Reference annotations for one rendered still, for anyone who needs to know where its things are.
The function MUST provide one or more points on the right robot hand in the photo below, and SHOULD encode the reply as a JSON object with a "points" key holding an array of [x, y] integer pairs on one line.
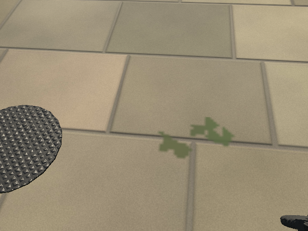
{"points": [[300, 223]]}

